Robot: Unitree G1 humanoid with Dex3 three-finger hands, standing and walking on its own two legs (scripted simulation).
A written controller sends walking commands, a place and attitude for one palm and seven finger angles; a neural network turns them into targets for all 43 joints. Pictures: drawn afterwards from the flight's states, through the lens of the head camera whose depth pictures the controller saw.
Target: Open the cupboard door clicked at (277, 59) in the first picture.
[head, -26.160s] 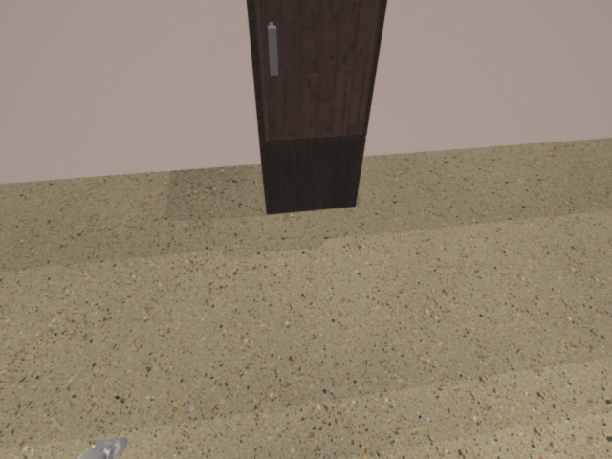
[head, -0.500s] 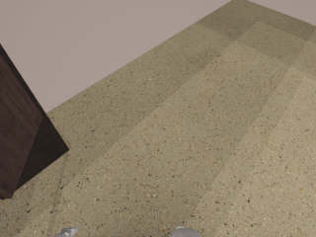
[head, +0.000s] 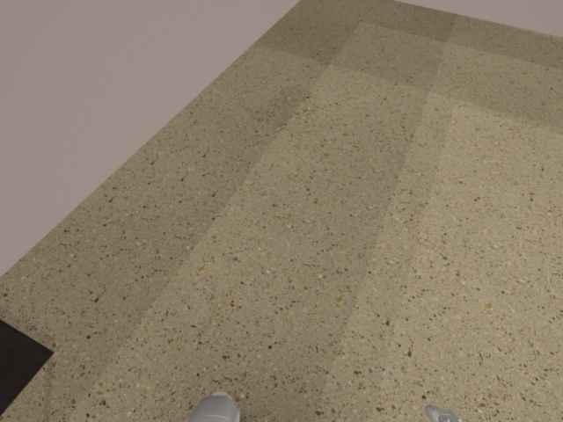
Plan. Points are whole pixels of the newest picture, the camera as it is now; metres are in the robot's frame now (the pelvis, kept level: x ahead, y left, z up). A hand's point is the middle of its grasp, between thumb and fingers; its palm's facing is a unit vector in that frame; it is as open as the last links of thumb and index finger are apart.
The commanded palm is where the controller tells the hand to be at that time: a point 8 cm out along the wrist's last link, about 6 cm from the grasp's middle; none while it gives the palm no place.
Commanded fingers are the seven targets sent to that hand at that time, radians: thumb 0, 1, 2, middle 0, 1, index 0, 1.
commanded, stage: walk to a spot facing it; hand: left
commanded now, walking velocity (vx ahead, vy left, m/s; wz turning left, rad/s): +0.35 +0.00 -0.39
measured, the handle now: out of the picture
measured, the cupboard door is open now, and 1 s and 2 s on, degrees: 44 44 44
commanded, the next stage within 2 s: turn to face it in 1.00 s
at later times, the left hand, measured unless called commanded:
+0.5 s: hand (238, 278) +0.39 +0.12 -0.16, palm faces -0.24 -0.94 -0.24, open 7.4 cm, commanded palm none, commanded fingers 0.00 0.90 0.90 -0.20 -0.30 -0.20 -0.30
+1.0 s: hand (258, 240) +0.49 +0.09 -0.18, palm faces -0.23 -0.96 -0.16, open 7.4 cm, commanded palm none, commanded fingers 0.00 0.90 0.90 -0.20 -0.30 -0.20 -0.30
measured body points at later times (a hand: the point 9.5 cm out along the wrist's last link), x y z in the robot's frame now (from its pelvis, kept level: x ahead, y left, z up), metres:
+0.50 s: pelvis +0.20 -0.05 -0.02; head +0.24 -0.07 +0.42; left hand +0.40 +0.17 -0.14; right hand +0.07 -0.26 -0.18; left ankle +0.13 +0.13 -0.70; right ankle +0.24 -0.15 -0.74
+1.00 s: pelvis +0.42 -0.08 +0.00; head +0.44 -0.07 +0.45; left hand +0.50 +0.14 -0.17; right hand +0.40 -0.32 -0.14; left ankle +0.48 +0.02 -0.74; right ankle +0.37 -0.20 -0.66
